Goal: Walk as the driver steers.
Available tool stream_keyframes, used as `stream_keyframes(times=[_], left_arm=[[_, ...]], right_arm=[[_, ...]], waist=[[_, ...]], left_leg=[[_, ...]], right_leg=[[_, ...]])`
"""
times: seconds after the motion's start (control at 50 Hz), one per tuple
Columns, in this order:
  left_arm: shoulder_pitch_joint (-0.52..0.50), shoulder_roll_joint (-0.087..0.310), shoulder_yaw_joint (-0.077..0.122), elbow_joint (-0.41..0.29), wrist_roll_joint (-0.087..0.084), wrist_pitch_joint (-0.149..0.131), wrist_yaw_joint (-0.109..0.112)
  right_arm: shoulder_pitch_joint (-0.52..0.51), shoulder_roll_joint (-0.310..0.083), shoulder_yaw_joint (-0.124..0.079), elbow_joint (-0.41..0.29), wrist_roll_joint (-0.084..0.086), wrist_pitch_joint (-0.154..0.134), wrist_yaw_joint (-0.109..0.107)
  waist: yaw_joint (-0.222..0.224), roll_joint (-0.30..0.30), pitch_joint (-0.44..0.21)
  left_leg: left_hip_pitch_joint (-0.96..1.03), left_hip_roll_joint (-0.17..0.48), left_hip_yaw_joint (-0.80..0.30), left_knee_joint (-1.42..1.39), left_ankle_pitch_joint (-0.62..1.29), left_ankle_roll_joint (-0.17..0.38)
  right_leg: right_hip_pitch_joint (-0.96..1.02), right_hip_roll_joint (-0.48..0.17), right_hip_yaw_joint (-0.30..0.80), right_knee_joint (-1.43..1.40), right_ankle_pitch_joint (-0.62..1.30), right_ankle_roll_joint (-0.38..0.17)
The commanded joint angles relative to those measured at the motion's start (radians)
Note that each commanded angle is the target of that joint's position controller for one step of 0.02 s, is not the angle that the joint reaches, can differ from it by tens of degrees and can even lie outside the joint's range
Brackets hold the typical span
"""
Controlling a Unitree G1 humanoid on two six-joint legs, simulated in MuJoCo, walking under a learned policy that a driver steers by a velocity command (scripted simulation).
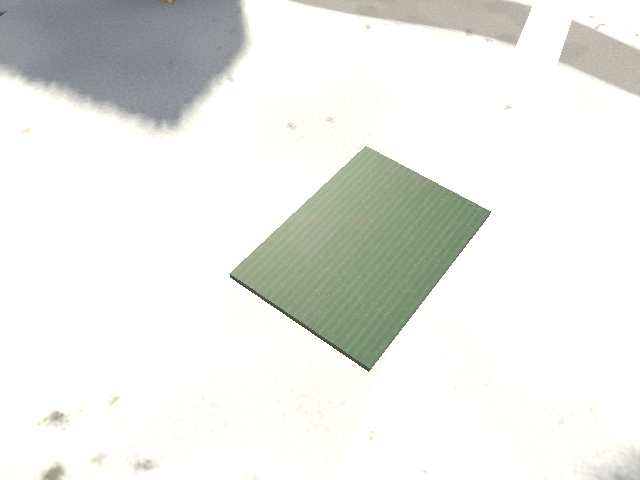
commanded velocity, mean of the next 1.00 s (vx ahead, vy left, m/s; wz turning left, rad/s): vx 0.50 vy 0.00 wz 0.18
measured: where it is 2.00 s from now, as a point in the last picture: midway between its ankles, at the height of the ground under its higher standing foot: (302, 236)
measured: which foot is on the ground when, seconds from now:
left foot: down 0.00-0.40, up 0.42-0.86, down 0.88-1.00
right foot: up 0.00-0.34, down 0.36-0.88, up 0.90-1.00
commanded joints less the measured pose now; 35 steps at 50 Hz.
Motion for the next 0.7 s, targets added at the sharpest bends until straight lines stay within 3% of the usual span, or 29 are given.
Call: stream_keyframes(times=[0.02,0.08,0.14,0.2,0.26,0.32,0.34,0.36,0.38,0.4,0.42,0.44,0.46,0.48,0.5,0.52,0.56,0.62,0.7], left_arm=[[-0.027,0.105,0.026,-0.08,0.016,-0.011,0.002],[-0.077,0.072,0.016,-0.093,0.018,0.004,0.005],[-0.165,0.032,-0.004,-0.109,0.011,0.002,-0.004],[-0.249,0.033,-0.011,-0.137,0.0,-0.007,-0.018],[-0.289,0.053,-0.009,-0.162,-0.001,-0.017,-0.03],[-0.249,0.074,-0.001,-0.16,-0.001,-0.024,-0.036],[-0.188,0.09,0.009,-0.146,0.003,-0.027,-0.033],[-0.069,0.122,0.027,-0.113,0.008,-0.029,-0.028],[0.106,0.17,0.039,-0.09,0.02,-0.03,-0.023],[0.235,0.237,0.064,-0.053,0.016,-0.017,-0.022],[0.246,0.151,0.039,-0.039,-0.014,-0.015,-0.028],[0.171,0.109,0.025,-0.051,-0.02,-0.01,-0.022],[0.098,0.097,0.018,-0.068,-0.006,-0.002,-0.017],[0.058,0.08,0.011,-0.071,0.004,0.002,-0.015],[0.038,0.06,0.002,-0.072,0.014,-0.002,-0.014],[0.03,0.052,-0.001,-0.07,0.015,-0.004,-0.014],[0.039,0.068,0.002,-0.056,0.003,-0.011,-0.012],[0.064,0.107,0.013,-0.038,-0.004,-0.009,-0.002],[0.128,0.125,0.013,-0.009,-0.016,0.005,0.004]], right_arm=[[0.02,-0.143,-0.038,-0.072,-0.012,-0.017,-0.014],[0.045,-0.159,-0.043,-0.051,-0.005,-0.025,-0.032],[0.088,-0.148,-0.04,-0.013,0.001,-0.028,-0.04],[0.14,-0.155,-0.042,0.03,0.006,-0.033,-0.039],[0.176,-0.151,-0.043,0.067,0.009,-0.028,-0.039],[0.181,-0.157,-0.047,0.087,0.006,-0.015,-0.043],[0.165,-0.161,-0.047,0.085,0.007,-0.01,-0.043],[0.152,-0.147,-0.039,0.081,0.004,-0.007,-0.043],[0.142,-0.115,-0.021,0.061,-0.009,-0.006,-0.043],[0.289,-0.032,0.003,0.064,0.006,-0.019,-0.037],[0.259,-0.079,0.001,0.073,0.01,-0.032,-0.035],[0.146,-0.14,-0.017,0.051,0.025,-0.039,-0.031],[0.067,-0.14,-0.014,0.032,0.02,-0.045,-0.031],[0.025,-0.131,-0.016,0.022,0.005,-0.049,-0.03],[0.035,-0.119,-0.019,0.026,0.0,-0.047,-0.029],[0.06,-0.099,-0.016,0.036,0.002,-0.042,-0.028],[0.068,-0.067,-0.007,0.042,0.0,-0.034,-0.028],[-0.028,-0.048,0.004,0.014,-0.01,-0.038,-0.028],[-0.171,-0.023,0.015,-0.012,-0.002,-0.053,-0.012]], waist=[[0.003,0.089,-0.074],[0.0,0.064,-0.053],[-0.04,0.085,-0.027],[-0.077,0.093,0.013],[-0.092,0.096,0.039],[-0.068,0.125,0.032],[-0.033,0.134,-0.003],[0.026,0.123,-0.089],[0.1,0.061,-0.239],[0.069,-0.226,-0.397],[0.091,-0.221,-0.37],[0.093,-0.135,-0.208],[0.072,-0.051,-0.116],[0.049,-0.025,-0.045],[0.018,-0.042,-0.03],[0.0,-0.064,-0.032],[-0.013,-0.074,-0.026],[0.006,-0.048,0.0],[0.059,-0.041,0.019]], left_leg=[[0.223,0.239,-0.357,-0.294,0.203,0.2],[0.193,0.212,-0.277,-0.312,0.301,0.195],[0.178,0.178,-0.208,-0.316,0.264,0.153],[0.185,0.194,-0.217,-0.326,0.19,0.139],[0.296,0.238,-0.256,-0.276,0.215,0.133],[0.373,0.264,-0.275,-0.212,0.365,0.109],[0.379,0.244,-0.258,-0.143,0.526,0.095],[0.355,0.192,-0.216,-0.001,0.66,0.07],[0.196,0.137,-0.178,0.257,0.514,0.035],[-0.193,-0.028,-0.104,0.648,-0.027,-0.054],[-0.329,-0.03,-0.187,0.749,-0.346,-0.051],[-0.398,0.029,-0.174,0.786,-0.277,-0.045],[-0.383,0.08,-0.123,0.747,-0.194,-0.041],[-0.363,0.112,-0.102,0.683,-0.14,-0.043],[-0.311,0.143,-0.101,0.636,-0.101,-0.044],[-0.274,0.153,-0.094,0.606,-0.084,-0.049],[-0.27,0.167,-0.07,0.543,-0.067,-0.066],[-0.306,0.179,-0.047,0.369,0.076,-0.091],[-0.228,0.137,-0.003,0.115,0.287,-0.094]], right_leg=[[-0.211,-0.041,0.047,-0.069,0.114,0.012],[-0.212,-0.012,0.037,-0.23,0.25,0.049],[-0.156,0.012,0.032,-0.447,0.433,0.052],[-0.111,0.028,0.031,-0.557,0.527,0.034],[-0.155,0.031,0.041,-0.621,0.475,-0.004],[-0.098,0.051,0.015,-0.651,0.354,-0.048],[-0.003,0.079,-0.017,-0.67,0.326,-0.069],[0.178,0.086,-0.03,-0.677,0.356,-0.102],[0.473,-0.055,0.121,-0.628,0.392,-0.171],[0.859,-0.276,0.57,-0.687,0.168,-0.338],[0.864,-0.297,0.75,-0.82,-0.017,-0.323],[0.729,-0.275,0.619,-0.842,-0.076,-0.278],[0.581,-0.239,0.505,-0.865,-0.009,-0.251],[0.456,-0.206,0.428,-0.897,0.087,-0.251],[0.385,-0.173,0.37,-0.921,0.167,-0.242],[0.347,-0.151,0.328,-0.941,0.217,-0.243],[0.308,-0.142,0.258,-0.974,0.308,-0.259],[0.304,-0.13,0.173,-1.006,0.407,-0.258],[0.308,-0.088,0.076,-1.005,0.429,-0.215]])
Keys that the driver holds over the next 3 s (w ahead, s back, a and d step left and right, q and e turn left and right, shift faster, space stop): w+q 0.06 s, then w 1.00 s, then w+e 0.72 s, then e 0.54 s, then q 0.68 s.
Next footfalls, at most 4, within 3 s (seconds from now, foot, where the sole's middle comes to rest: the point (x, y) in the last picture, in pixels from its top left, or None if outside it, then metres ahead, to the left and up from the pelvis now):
0.36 right None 0.40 -0.12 -0.77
0.88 left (246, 389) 0.66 0.17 -0.77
1.42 right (339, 268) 0.99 -0.04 -0.76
1.90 left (278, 187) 1.27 0.13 -0.77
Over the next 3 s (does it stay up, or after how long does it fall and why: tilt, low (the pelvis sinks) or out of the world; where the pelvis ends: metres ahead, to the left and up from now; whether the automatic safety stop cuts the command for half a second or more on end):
stays up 1.18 0.06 0.01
